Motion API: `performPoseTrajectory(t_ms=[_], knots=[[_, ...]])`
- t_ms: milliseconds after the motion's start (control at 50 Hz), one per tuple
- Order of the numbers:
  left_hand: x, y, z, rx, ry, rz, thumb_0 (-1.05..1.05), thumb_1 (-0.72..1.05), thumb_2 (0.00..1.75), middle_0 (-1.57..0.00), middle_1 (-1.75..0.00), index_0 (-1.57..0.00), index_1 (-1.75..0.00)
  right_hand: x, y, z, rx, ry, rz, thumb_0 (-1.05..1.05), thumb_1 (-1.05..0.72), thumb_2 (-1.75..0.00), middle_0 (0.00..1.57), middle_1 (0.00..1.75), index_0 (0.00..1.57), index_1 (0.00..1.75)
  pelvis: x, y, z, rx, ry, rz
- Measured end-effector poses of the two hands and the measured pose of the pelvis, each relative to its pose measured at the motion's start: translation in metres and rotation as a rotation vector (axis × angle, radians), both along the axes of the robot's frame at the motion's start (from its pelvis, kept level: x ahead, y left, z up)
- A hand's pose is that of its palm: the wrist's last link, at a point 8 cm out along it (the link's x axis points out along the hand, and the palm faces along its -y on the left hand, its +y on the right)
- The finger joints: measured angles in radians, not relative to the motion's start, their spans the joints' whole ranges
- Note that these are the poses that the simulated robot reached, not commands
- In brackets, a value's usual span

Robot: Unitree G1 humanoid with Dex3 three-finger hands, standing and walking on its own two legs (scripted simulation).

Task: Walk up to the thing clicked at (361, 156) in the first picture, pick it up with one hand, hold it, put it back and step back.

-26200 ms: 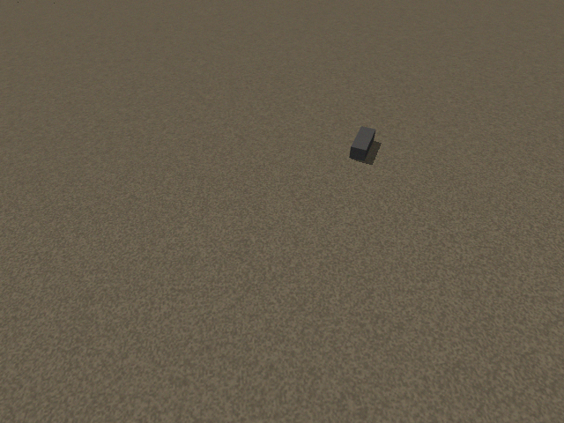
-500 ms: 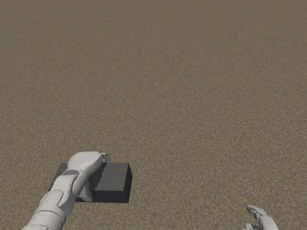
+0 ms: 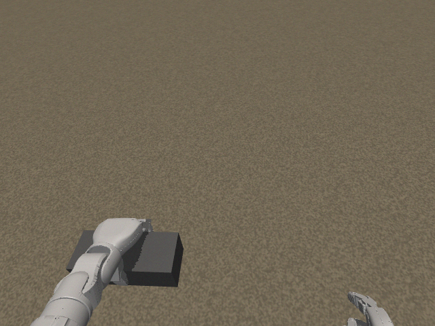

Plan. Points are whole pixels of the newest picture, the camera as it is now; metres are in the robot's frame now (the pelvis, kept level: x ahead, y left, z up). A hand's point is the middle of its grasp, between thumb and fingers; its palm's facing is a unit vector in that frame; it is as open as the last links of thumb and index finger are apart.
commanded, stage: crouch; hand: left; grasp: from above
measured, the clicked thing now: (129, 258) +0.29 +0.23 -0.11
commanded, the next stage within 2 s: lower in 1.62 s
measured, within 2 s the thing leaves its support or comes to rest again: neither
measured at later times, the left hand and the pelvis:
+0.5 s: hand (147, 266) +0.34 +0.24 -0.31, palm faces -0.43 +0.06 -0.90, open 11.5 cm; pelvis -0.05 +0.01 -0.18, yaw -1 degrees
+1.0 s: hand (159, 273) +0.37 +0.25 -0.49, palm faces -0.46 +0.02 -0.89, open 11.5 cm; pelvis -0.06 +0.00 -0.32, yaw -4 degrees
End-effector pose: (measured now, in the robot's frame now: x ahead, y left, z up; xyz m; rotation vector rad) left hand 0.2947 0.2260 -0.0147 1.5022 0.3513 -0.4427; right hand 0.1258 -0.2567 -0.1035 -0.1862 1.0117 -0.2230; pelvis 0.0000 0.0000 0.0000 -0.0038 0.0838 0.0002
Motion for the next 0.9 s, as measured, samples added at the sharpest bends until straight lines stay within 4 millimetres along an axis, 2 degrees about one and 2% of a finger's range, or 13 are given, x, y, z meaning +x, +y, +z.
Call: performPoseTrajectory(t_ms=[100, 220, 380, 520, 700, 900], knots=[[0.002, 0.002, -0.035, 0.031, -0.012, -0.016, -0.01, -0.24, 0.68, -0.54, -0.75, -0.59, -0.68, -0.013, -0.008, -0.019, -0.024, 0.057, 0.010, 0.01, -0.90, -0.90, 0.21, 0.30, 0.21, 0.30, -0.006, 0.000, -0.018, -0.009, 0.077, 0.010], [0.011, 0.005, -0.090, 0.061, -0.037, -0.024, -0.01, -0.23, 0.67, -0.53, -0.75, -0.58, -0.68, -0.044, -0.021, -0.056, -0.064, 0.144, 0.000, 0.01, -0.90, -0.90, 0.21, 0.30, 0.21, 0.30, -0.017, 0.001, -0.056, -0.023, 0.191, 0.015], [0.030, 0.011, -0.174, 0.078, -0.055, -0.014, -0.01, -0.23, 0.67, -0.53, -0.76, -0.58, -0.69, -0.096, -0.030, -0.125, -0.119, 0.258, -0.034, 0.01, -0.90, -0.90, 0.21, 0.30, 0.21, 0.30, -0.035, 0.004, -0.126, -0.041, 0.346, 0.010], [0.047, 0.017, -0.245, 0.081, -0.058, -0.005, -0.01, -0.22, 0.67, -0.51, -0.77, -0.56, -0.70, -0.130, -0.023, -0.190, -0.120, 0.327, -0.047, 0.01, -0.90, -0.90, 0.21, 0.30, 0.21, 0.30, -0.051, 0.008, -0.188, -0.053, 0.445, 0.007], [0.059, 0.018, -0.328, 0.058, -0.024, -0.014, -0.01, -0.23, 0.67, -0.51, -0.77, -0.56, -0.70, -0.142, -0.010, -0.260, -0.083, 0.363, 0.001, 0.01, -0.90, -0.90, 0.21, 0.30, 0.21, 0.30, -0.062, 0.006, -0.254, -0.070, 0.528, 0.002], [0.071, 0.024, -0.396, 0.047, -0.031, -0.010, -0.01, -0.23, 0.67, -0.52, -0.77, -0.57, -0.70, -0.134, -0.012, -0.309, -0.078, 0.384, 0.066, 0.00, -0.90, -0.90, 0.21, 0.30, 0.21, 0.30, -0.064, 0.002, -0.305, -0.085, 0.569, -0.009]])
